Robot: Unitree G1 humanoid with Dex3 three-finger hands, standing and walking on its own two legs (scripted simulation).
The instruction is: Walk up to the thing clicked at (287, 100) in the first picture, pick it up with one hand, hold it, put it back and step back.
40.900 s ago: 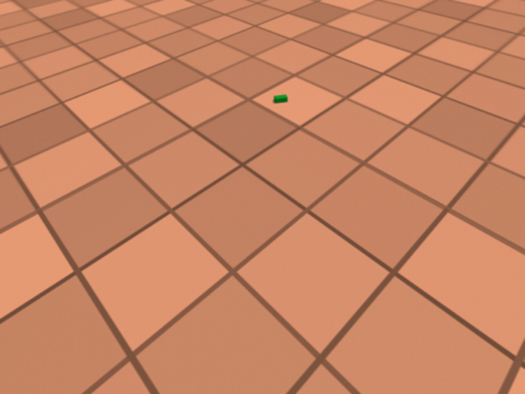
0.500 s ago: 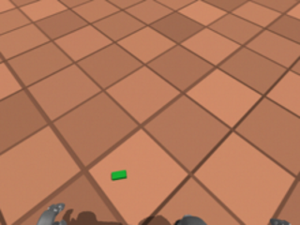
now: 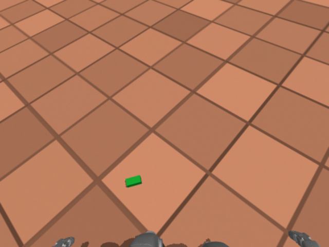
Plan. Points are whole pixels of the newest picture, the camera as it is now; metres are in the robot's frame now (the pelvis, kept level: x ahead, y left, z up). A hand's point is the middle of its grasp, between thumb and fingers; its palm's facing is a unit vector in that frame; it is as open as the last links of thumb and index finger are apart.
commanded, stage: step back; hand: left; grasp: from above
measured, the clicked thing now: (133, 181) +0.53 +0.27 -0.74
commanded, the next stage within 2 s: none
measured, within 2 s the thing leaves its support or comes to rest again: neither
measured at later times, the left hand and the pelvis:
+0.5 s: hand out of the picture -0.05 +0.27 -0.14, palm faces +0.07 -0.94 -0.32, open 7.4 cm; pelvis -0.15 +0.00 +0.02, yaw +3 degrees
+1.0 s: hand out of the picture -0.25 +0.21 -0.12, palm faces +0.03 -0.90 -0.43, open 7.4 cm; pelvis -0.33 -0.06 +0.01, yaw +2 degrees
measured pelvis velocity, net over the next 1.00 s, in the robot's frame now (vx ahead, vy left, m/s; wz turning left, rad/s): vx -0.33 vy -0.06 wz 0.03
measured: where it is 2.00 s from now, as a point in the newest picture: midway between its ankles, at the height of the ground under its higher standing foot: outside the picture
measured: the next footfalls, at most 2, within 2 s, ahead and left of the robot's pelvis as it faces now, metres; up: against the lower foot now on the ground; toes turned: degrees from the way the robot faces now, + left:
left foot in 0.32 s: -0.09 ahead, +0.11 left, +0.00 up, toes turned +1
right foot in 0.76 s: -0.24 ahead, -0.17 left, +0.00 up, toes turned +2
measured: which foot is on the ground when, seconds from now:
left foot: up 0.00-0.30, down 0.32-0.80, up 0.82-1.00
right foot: down 0.00-0.36, up 0.38-0.74, down 0.76-1.00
